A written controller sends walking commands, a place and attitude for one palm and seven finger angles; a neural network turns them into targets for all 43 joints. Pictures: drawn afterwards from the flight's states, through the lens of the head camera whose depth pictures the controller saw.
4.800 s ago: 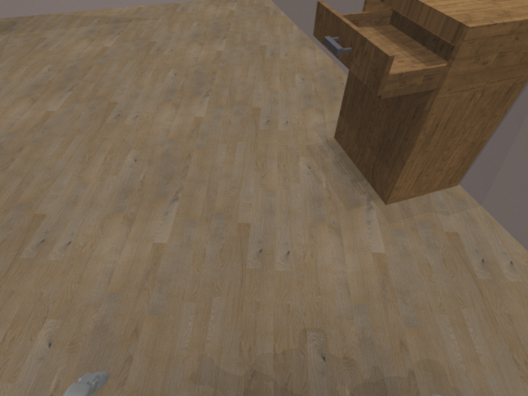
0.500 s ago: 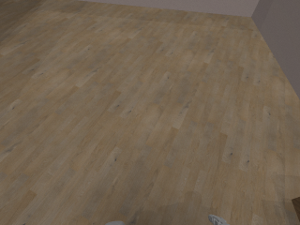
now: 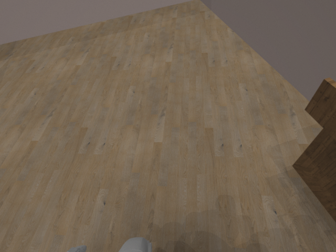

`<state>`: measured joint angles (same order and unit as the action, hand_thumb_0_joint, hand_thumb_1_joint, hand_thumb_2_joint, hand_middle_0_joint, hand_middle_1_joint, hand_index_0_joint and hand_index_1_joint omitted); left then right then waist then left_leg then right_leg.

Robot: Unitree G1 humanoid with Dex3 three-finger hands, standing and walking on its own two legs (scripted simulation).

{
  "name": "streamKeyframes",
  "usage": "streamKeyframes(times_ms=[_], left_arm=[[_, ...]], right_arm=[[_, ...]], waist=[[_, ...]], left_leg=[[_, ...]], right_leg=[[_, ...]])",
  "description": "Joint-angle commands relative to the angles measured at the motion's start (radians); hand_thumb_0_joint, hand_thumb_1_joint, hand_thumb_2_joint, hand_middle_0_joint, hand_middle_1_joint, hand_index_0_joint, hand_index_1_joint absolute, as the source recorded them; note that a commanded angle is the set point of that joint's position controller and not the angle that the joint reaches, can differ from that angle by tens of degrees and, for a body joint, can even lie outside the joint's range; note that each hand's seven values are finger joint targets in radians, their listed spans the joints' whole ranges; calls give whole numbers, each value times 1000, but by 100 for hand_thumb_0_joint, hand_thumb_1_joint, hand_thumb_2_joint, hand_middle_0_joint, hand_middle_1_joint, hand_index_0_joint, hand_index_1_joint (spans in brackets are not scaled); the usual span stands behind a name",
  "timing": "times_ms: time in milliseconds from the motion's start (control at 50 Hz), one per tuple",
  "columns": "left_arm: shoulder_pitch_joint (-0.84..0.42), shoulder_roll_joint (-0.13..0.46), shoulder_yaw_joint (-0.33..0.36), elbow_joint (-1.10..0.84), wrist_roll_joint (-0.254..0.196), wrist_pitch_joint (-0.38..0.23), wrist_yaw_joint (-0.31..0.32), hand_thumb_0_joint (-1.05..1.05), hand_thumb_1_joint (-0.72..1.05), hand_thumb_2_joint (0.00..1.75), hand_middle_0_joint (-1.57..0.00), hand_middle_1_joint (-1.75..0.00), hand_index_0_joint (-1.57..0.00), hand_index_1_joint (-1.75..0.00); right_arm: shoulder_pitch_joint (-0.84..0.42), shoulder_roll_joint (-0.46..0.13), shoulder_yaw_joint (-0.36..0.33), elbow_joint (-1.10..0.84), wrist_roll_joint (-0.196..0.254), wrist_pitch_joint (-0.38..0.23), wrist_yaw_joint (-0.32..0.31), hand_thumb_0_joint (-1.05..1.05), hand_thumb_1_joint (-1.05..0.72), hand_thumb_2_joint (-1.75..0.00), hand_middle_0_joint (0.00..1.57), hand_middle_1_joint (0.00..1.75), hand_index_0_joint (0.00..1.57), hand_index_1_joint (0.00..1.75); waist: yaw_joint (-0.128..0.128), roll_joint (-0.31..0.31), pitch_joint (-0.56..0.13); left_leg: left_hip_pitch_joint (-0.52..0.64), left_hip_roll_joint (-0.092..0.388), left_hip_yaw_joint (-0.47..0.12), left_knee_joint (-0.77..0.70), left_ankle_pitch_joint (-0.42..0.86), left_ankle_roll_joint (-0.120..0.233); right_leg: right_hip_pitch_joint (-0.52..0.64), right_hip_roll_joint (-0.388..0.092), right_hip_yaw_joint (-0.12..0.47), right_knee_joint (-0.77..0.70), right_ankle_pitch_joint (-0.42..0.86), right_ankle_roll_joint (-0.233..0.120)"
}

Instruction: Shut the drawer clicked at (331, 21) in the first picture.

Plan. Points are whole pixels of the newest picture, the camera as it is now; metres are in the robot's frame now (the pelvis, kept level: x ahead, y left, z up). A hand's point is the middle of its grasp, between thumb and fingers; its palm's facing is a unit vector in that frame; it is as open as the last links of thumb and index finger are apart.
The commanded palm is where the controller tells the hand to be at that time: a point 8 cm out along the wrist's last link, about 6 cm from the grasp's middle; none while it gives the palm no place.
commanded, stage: turn to face it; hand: left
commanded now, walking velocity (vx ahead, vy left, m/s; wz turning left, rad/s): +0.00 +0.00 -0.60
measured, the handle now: out of the picture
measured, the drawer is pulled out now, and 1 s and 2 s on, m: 0.25 0.25 0.25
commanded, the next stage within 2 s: take the last steps up to it in 1.86 s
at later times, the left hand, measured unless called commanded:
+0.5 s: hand out of the picture +0.11 +0.24 -0.18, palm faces -0.20 -0.96 -0.21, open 7.4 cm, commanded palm none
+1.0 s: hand (144, 221) +0.22 +0.11 -0.15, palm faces -0.60 -0.76 -0.26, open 7.4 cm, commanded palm none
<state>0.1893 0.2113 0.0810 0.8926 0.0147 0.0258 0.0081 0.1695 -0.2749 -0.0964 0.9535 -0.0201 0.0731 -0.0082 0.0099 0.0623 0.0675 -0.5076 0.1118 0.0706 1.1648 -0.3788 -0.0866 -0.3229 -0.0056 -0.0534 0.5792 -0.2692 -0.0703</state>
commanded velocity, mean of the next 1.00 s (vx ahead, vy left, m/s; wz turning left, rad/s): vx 0.00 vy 0.00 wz -0.60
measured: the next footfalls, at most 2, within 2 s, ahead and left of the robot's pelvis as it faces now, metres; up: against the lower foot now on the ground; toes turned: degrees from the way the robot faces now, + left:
left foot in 0.46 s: +0.04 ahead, +0.14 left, +0.00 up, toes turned -16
right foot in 0.98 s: -0.04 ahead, -0.07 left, +0.00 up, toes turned -41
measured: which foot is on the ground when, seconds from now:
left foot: up 0.00-0.44, down 0.46-0.98, up 1.00-1.00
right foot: down 0.00-0.46, up 0.48-0.96, down 0.98-1.00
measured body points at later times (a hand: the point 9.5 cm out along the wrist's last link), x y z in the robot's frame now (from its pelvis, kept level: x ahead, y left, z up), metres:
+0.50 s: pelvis +0.00 +0.05 +0.00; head +0.06 +0.06 +0.44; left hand +0.12 +0.29 -0.16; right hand +0.05 -0.23 -0.12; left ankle +0.00 +0.16 -0.74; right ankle +0.02 -0.07 -0.73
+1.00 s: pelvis -0.02 +0.03 -0.01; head +0.01 -0.01 +0.43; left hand +0.25 +0.15 -0.13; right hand -0.17 -0.18 -0.17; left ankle +0.00 +0.16 -0.73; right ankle -0.07 -0.05 -0.74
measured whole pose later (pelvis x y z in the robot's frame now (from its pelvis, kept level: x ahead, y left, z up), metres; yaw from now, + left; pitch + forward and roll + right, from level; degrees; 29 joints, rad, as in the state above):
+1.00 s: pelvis -0.02 +0.03 -0.01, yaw -37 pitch +0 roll +0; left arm 0.07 0.22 0.06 0.88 0.02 0.05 -0.03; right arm 0.29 -0.25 -0.07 0.96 -0.01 0.03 -0.01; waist -0.04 0.05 0.11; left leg -0.22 0.17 0.28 0.74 -0.45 -0.04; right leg -0.29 0.00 -0.09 0.63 -0.30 -0.02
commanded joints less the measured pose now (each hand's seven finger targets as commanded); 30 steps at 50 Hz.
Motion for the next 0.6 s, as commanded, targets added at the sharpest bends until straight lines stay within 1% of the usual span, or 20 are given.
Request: streamKeyframes(times_ms=[0,60,140,180,220,240,300,320,360,380,400,420,440,460,480,500,520,540,560,580], left_arm=[[33,183,30,-57,-3,-27,7,0,90,90,-20,-30,-20,-30],[67,193,30,-42,-4,-24,4,0,90,90,-20,-30,-20,-30],[68,200,33,-40,-1,-20,1,0,90,90,-20,-30,-20,-30],[65,200,34,-37,3,-17,2,0,90,90,-20,-30,-20,-30],[63,206,37,-39,4,-13,1,0,90,90,-20,-30,-20,-30],[58,206,39,-39,6,-12,2,0,90,90,-20,-30,-20,-30],[44,214,41,-43,8,-6,2,0,90,90,-20,-30,-20,-30],[38,213,42,-45,8,-4,2,0,90,90,-20,-30,-20,-30],[16,214,44,-52,9,1,3,0,90,90,-20,-30,-20,-30],[0,211,42,-52,8,3,3,0,90,90,-20,-30,-20,-30],[-23,211,41,-56,3,6,2,0,90,90,-20,-30,-20,-30],[-42,183,37,-66,-5,8,-1,0,90,90,-20,-30,-20,-30],[-24,123,29,-82,-15,11,-11,0,90,90,-20,-30,-20,-30],[-34,129,28,-89,-1,12,-17,0,90,90,-20,-30,-20,-30],[-34,160,38,-82,9,13,-21,0,90,90,-20,-30,-20,-30],[-1,169,47,-51,20,23,-21,0,90,90,-20,-30,-20,-30],[21,162,51,-35,18,27,-29,0,90,90,-20,-30,-20,-30],[26,148,45,-33,16,28,-34,0,90,90,-20,-30,-20,-30],[16,136,38,-35,13,29,-36,0,90,90,-20,-30,-20,-30],[17,129,34,-33,11,29,-39,0,90,90,-20,-30,-20,-30]], right_arm=[[8,-47,5,-78,-5,-34,-4,0,-90,-90,20,30,20,30],[-25,-50,10,-91,-4,-34,-10,0,-90,-90,20,30,20,30],[-41,-55,13,-103,-1,-34,-15,0,-90,-90,20,30,20,30],[-52,-58,13,-112,3,-36,-16,0,-90,-90,20,30,20,30],[-64,-57,15,-121,5,-38,-18,0,-90,-90,20,30,20,30],[-62,-55,16,-123,6,-41,-19,0,-90,-90,20,30,20,30],[-54,-52,17,-131,13,-46,-22,0,-90,-90,20,30,20,30],[-53,-51,18,-133,16,-49,-24,0,-90,-90,20,30,20,30],[-16,-47,19,-129,23,-58,-30,0,-90,-90,20,30,20,30],[10,-47,19,-124,26,-62,-33,0,-90,-90,20,30,20,30],[63,-49,19,-108,26,-68,-37,0,-90,-90,20,30,20,30],[115,-76,15,-96,25,-78,-44,0,-90,-90,20,30,20,30],[100,-160,0,-110,12,-82,-46,0,-90,-90,20,30,20,30],[40,-204,-6,-137,10,-70,-41,0,-90,-90,20,30,20,30],[-6,-173,8,-163,5,-66,-37,0,-90,-90,20,30,20,30],[-49,-99,25,-160,3,-74,-41,0,-90,-90,20,30,20,30],[-69,-88,30,-167,2,-77,-44,0,-90,-90,20,30,20,30],[-57,-90,30,-167,1,-80,-43,0,-90,-90,20,30,20,30],[-26,-88,28,-156,1,-83,-42,0,-90,-90,20,30,20,30],[-11,-86,28,-148,4,-84,-42,0,-90,-90,20,30,20,30]], waist=[[4,-185,-125],[22,-158,-115],[26,-149,-108],[30,-162,-106],[33,-155,-109],[32,-172,-119],[29,-167,-143],[32,-179,-150],[16,-180,-182],[2,-189,-186],[-24,-186,-208],[-52,-148,-229],[-48,101,-208],[-32,209,-117],[-20,114,-81],[13,86,-43],[29,78,-39],[24,60,-48],[14,74,-50],[12,68,-65]], left_leg=[[-75,4,-66,-16,74,-17],[-85,-6,-78,-68,43,-25],[-67,-18,-88,-126,17,-22],[-44,-24,-94,-169,-5,-18],[-18,-39,-94,-218,-24,-9],[-1,-47,-96,-250,-32,-4],[56,-72,-97,-333,-53,12],[83,-81,-100,-378,-62,19],[156,-97,-104,-500,-51,34],[217,-103,-98,-590,-12,37],[319,-105,-87,-704,71,46],[473,-39,-129,-815,135,70],[575,184,-356,-937,108,133],[479,357,-454,-947,220,205],[371,366,-418,-922,286,248],[335,275,-311,-914,385,214],[340,221,-210,-881,476,196],[371,182,-146,-853,555,190],[409,162,-110,-832,627,188],[455,159,-75,-814,683,186]], right_leg=[[194,-209,272,-247,342,-49],[222,-220,328,-248,363,-73],[218,-218,394,-264,307,-94],[206,-218,434,-268,283,-105],[197,-208,469,-269,265,-115],[195,-205,485,-266,266,-120],[196,-189,519,-254,287,-119],[190,-181,533,-248,308,-116],[185,-167,549,-219,373,-103],[157,-148,542,-197,386,-79],[119,-119,519,-164,361,-43],[3,-55,458,-91,267,8],[-205,88,307,84,-9,71],[-302,97,153,307,-285,115],[-265,41,157,453,-256,129],[-263,35,171,526,-182,145],[-254,28,143,597,-156,147],[-261,23,119,635,-141,151],[-274,19,103,640,-135,156],[-289,10,87,628,-125,160]])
